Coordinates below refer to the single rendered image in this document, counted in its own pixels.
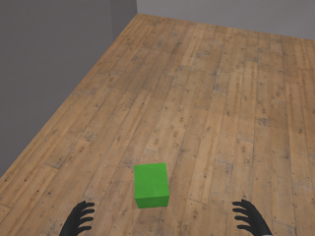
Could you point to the carton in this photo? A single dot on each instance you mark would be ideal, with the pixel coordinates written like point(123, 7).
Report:
point(151, 185)

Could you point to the robot left hand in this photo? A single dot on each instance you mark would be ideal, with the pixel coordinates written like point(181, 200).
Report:
point(74, 220)

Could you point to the robot right hand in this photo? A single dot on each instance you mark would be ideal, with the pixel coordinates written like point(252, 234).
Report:
point(258, 226)

